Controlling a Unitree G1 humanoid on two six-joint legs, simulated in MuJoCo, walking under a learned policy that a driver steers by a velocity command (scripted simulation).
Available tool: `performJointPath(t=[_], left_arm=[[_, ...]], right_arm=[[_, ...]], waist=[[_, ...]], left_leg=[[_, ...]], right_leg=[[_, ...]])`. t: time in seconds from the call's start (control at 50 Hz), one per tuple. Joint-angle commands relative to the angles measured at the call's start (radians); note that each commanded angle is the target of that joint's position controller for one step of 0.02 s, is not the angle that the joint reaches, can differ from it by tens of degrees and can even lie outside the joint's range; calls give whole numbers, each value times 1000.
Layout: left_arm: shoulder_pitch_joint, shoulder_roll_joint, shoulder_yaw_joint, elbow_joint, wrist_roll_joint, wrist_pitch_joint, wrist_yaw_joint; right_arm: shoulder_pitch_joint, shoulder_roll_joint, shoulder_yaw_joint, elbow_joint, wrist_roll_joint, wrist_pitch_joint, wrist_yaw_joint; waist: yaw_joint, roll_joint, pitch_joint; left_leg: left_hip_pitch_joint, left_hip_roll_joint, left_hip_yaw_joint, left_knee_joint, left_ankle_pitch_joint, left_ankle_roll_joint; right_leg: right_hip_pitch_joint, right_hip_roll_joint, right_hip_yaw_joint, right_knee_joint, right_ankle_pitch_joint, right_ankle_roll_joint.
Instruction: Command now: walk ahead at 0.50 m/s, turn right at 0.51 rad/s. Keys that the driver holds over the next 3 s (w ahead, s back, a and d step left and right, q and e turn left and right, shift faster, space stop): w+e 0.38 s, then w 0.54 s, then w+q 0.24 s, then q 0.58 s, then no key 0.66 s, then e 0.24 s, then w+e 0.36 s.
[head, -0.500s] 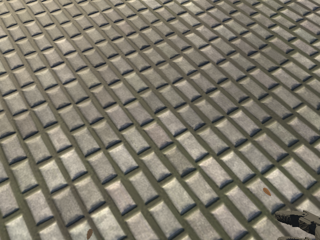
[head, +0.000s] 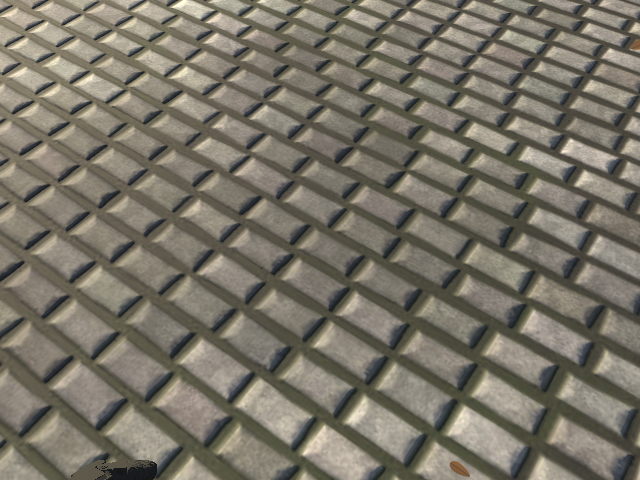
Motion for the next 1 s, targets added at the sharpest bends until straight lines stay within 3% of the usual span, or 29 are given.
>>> performJointPath(t=[0.02, 0.04, 0.06, 0.08, 0.1, 0.12, 0.18, 0.22, 0.28, 0.36, 0.4, 0.44, 0.46, 0.48, 0.5, 0.52, 0.54, 0.56, 0.58, 0.62, 0.68, 0.74, 0.82, 0.88, 0.92, 0.94, 0.96, 0.98, 1.0], left_arm=[[335, 336, 112, 2, -7, 2, 31], [369, 258, 90, -22, 1, -12, 31], [328, 211, 76, -20, 13, -22, 32], [256, 187, 68, -28, 9, -27, 32], [192, 165, 60, -42, 8, -29, 32], [155, 146, 53, -57, 19, -31, 36], [138, 159, 53, -55, 13, -33, 50], [162, 189, 61, -41, 11, -28, 64], [203, 200, 64, -22, 4, -15, 76], [255, 197, 66, 4, -5, -4, 76], [250, 186, 64, 7, -2, -1, 78], [238, 154, 55, 9, 5, 3, 78], [245, 104, 36, 5, 11, -1, 74], [338, 43, 16, -9, 7, -7, 74], [407, 70, 13, -7, -15, -14, 77], [340, 157, 31, 3, -22, -14, 78], [237, 177, 36, -13, -11, -13, 77], [176, 165, 33, -29, 5, -17, 76], [152, 152, 35, -37, 15, -21, 73], [172, 117, 28, -31, 12, -21, 64], [117, 81, 11, -50, 19, -22, 62], [27, 56, -3, -68, 19, -33, 55], [-86, 58, -6, -91, 5, -42, 38], [-135, 74, 0, -115, 0, -48, 24], [-88, 101, 12, -107, 4, -51, 20], [5, 128, 29, -81, 10, -52, 25], [155, 177, 53, -43, 18, -51, 35], [326, 262, 73, -22, 40, -44, 50], [347, 279, 74, -10, 35, -37, 44]], right_arm=[[61, -24, 17, -138, -36, -38, 14], [-29, -94, 11, -152, -5, -83, 35], [-147, -148, -4, -191, 34, -106, 45], [-172, -135, 4, -205, 28, -116, 42], [-166, -130, 2, -195, 5, -115, 36], [-141, -138, -5, -190, -8, -104, 35], [-118, -113, -1, -186, -27, -70, 30], [-190, -83, 13, -211, -30, -60, 26], [-311, -58, 26, -236, -23, -62, 31], [-374, -99, 11, -260, -3, -76, 43], [-349, -127, -3, -255, 0, -86, 49], [-234, -143, -19, -221, -5, -97, 48], [-129, -175, -33, -207, -20, -104, 43], [-5, -254, -50, -193, -42, -104, 38], [71, -262, -61, -142, -19, -90, 53], [26, -178, -39, -159, 1, -87, 55], [-20, -138, -26, -166, -2, -77, 52], [-57, -120, -17, -167, -12, -72, 50], [-79, -99, -8, -163, -18, -71, 48], [-82, -84, -1, -151, -18, -74, 45], [-52, -125, -10, -123, -4, -76, 40], [-23, -154, -13, -100, 3, -66, 36], [47, -170, -10, -61, 13, -52, 36], [77, -182, -12, -36, 17, -36, 34], [67, -202, -17, -31, 17, -25, 29], [59, -200, -15, -30, 20, -21, 27], [53, -178, -4, -40, 12, -22, 27], [57, -100, 23, -81, -13, -31, 27], [155, -42, 42, -82, 2, -49, 28]], waist=[[94, -252, -295], [161, -142, -435], [175, -77, -282], [121, 28, -176], [75, 65, -114], [42, 42, -99], [11, 17, -68], [31, -3, -41], [86, -46, -38], [110, -76, -51], [89, -102, -57], [30, -122, -83], [-18, -88, -169], [-15, 116, -309], [-8, 352, -335], [-31, 210, -201], [-36, 129, -108], [-24, 85, -52], [-3, 88, -28], [23, 127, -36], [14, 110, -27], [-17, 97, -19], [-58, 97, 2], [-54, 104, 18], [-8, 113, -9], [50, 100, -64], [123, 78, -168], [173, -73, -331], [130, -291, -434]], left_leg=[[-719, -41, -120, 882, 18, -11], [-848, -83, -362, 1000, -84, 2], [-917, -23, -390, 959, 17, 30], [-890, 22, -382, 856, 99, 41], [-836, 50, -371, 767, 131, 30], [-764, 72, -376, 723, 158, 18], [-700, 80, -335, 590, 206, -41], [-688, 65, -311, 443, 310, -74], [-603, 14, -299, 194, 532, -84], [-560, -18, -338, 57, 552, -68], [-539, -14, -348, 27, 486, -40], [-402, -15, -315, -23, 454, 8], [-223, 62, -377, -17, 427, 59], [107, 268, -705, -46, 317, 186], [206, 387, -1090, -179, 15, 293], [118, 361, -1047, -216, -127, 265], [10, 319, -887, -212, -58, 227], [-96, 274, -775, -227, 61, 214], [-159, 238, -699, -245, 164, 208], [-216, 196, -608, -279, 294, 208], [-224, 196, -522, -317, 438, 235], [-220, 177, -437, -329, 506, 218], [-200, 179, -391, -313, 527, 196], [-122, 221, -406, -275, 566, 178], [-89, 228, -394, -201, 719, 157], [-116, 196, -368, -86, 860, 137], [-217, 146, -336, 101, 858, 108], [-494, 54, -284, 449, 523, 57], [-752, -57, -334, 691, -81, 28]], right_leg=[[901, -271, 631, -99, -85, -294], [973, -345, 927, -268, -228, -348], [870, -317, 788, -310, -187, -274], [709, -277, 668, -315, -91, -235], [575, -240, 580, -324, 31, -215], [485, -210, 520, -342, 121, -208], [330, -165, 414, -375, 247, -201], [258, -127, 351, -378, 252, -181], [215, -72, 309, -350, 123, -118], [297, -108, 416, -277, -6, -89], [360, -141, 472, -219, -24, -76], [370, -124, 467, -126, 42, -45], [328, -75, 413, 47, 57, -10], [76, 44, 292, 372, -168, 62], [-168, 76, 241, 608, -463, 98], [-258, 26, 280, 695, -399, 102], [-266, -10, 245, 703, -320, 100], [-247, -36, 221, 658, -262, 97], [-218, -70, 213, 598, -215, 95], [-150, -99, 180, 523, -174, 100], [-164, -115, 140, 375, -115, 122], [-128, -110, 115, 176, 37, 131], [-52, -75, 83, 7, 153, 130], [-42, -61, 84, -60, 99, 98], [55, -37, 67, -103, 48, 66], [214, -15, 50, -144, 60, 41], [459, -51, 81, -133, 83, 6], [796, -291, 364, -110, 74, -76], [939, -451, 738, -229, -95, -184]])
